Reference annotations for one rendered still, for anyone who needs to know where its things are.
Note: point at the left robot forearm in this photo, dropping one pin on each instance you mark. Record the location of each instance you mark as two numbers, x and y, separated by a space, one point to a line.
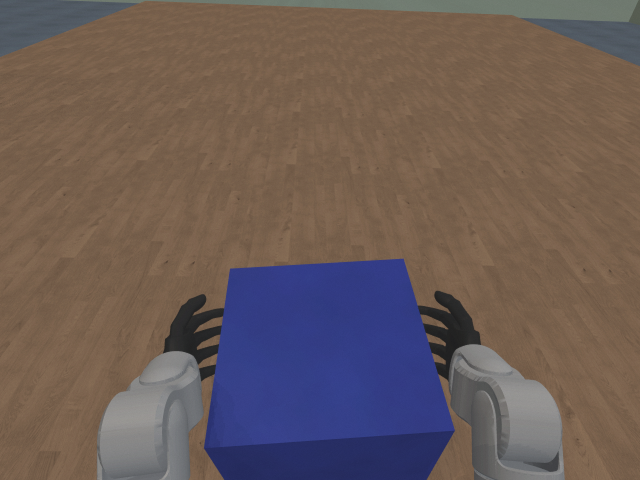
144 431

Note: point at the right robot forearm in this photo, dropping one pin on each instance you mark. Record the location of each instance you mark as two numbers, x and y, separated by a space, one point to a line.
516 424

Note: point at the carton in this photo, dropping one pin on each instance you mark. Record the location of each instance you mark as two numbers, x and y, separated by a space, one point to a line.
324 372

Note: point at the right robot hand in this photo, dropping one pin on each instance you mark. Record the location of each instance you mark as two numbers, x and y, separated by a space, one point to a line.
460 330

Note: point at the left robot hand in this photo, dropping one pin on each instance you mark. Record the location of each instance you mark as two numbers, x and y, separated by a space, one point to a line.
182 337

